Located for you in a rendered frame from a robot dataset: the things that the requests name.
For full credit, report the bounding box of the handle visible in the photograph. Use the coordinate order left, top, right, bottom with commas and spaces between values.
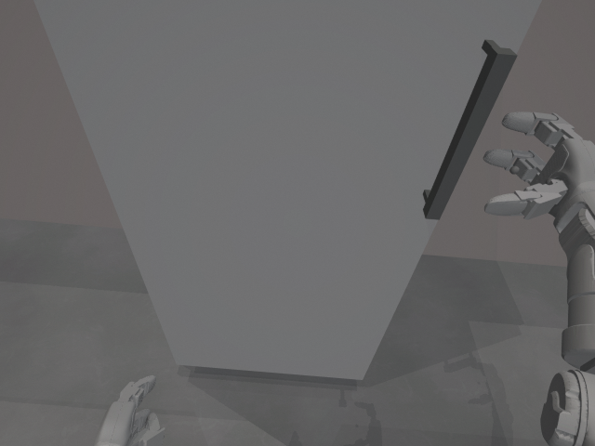
423, 40, 518, 220

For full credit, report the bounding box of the fridge door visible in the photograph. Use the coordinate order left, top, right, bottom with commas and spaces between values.
34, 0, 542, 380

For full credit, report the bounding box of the right robot hand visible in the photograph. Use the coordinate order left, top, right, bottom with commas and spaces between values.
483, 111, 595, 220

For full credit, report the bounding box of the right robot forearm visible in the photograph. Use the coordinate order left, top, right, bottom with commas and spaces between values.
553, 191, 595, 374

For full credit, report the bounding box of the robot right upper arm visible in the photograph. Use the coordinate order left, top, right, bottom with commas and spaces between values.
540, 370, 595, 446

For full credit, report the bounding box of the left robot hand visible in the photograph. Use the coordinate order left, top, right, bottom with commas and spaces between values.
93, 375, 165, 446

